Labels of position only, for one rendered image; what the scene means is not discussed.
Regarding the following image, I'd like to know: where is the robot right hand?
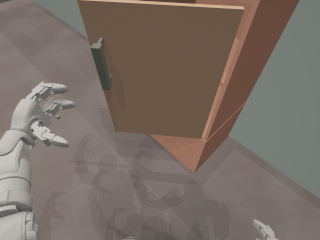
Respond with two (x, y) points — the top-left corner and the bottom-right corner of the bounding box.
(253, 219), (279, 240)

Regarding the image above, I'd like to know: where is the robot left upper arm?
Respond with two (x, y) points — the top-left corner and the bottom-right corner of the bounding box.
(0, 211), (41, 240)

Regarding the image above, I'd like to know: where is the robot left hand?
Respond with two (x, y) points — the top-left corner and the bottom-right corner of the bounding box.
(10, 81), (76, 148)

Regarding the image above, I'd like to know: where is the handle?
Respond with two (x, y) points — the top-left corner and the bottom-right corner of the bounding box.
(90, 37), (112, 91)

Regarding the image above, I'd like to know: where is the left robot forearm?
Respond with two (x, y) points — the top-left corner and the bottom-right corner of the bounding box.
(0, 130), (35, 218)

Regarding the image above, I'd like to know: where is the cupboard door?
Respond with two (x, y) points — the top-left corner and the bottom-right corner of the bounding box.
(77, 0), (245, 139)

